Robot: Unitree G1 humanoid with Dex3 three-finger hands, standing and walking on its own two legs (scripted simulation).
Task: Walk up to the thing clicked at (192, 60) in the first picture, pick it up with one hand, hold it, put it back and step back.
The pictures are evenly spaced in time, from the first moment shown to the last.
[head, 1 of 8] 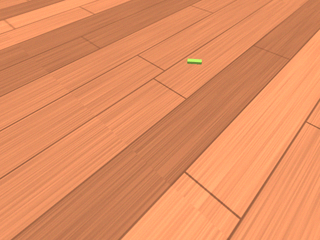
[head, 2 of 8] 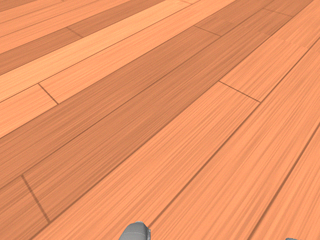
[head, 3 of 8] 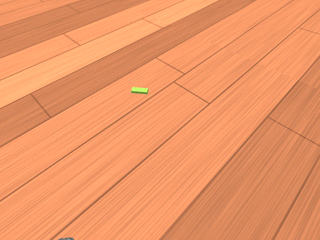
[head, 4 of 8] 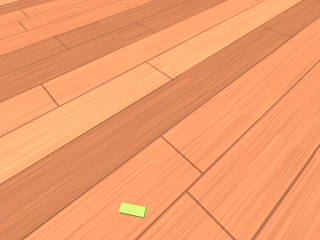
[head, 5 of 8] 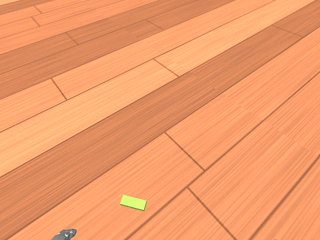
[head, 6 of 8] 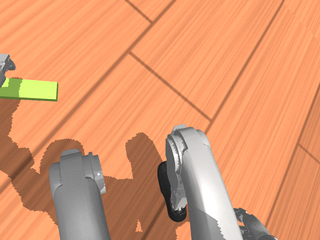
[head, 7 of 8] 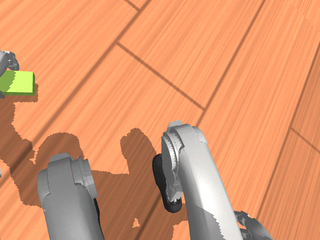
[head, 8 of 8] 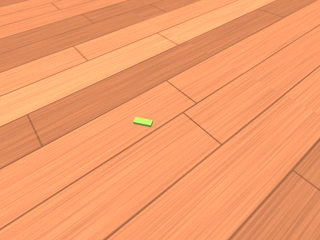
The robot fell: no
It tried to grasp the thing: yes
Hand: left
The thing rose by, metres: 0.68
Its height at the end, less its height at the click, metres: +0.00
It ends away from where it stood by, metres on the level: 0.01
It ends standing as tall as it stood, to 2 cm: yes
